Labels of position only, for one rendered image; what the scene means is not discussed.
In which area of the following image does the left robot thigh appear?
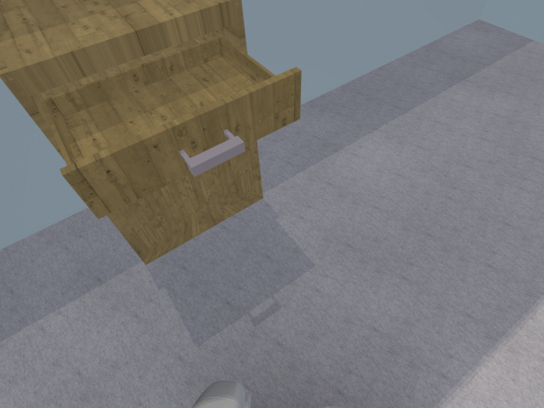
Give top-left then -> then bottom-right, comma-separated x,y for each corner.
192,380 -> 251,408

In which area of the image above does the drawer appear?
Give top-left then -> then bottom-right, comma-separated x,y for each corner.
40,36 -> 302,219

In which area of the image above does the cabinet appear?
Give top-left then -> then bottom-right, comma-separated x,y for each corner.
0,0 -> 264,265

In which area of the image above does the handle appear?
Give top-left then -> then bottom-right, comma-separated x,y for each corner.
179,129 -> 245,177

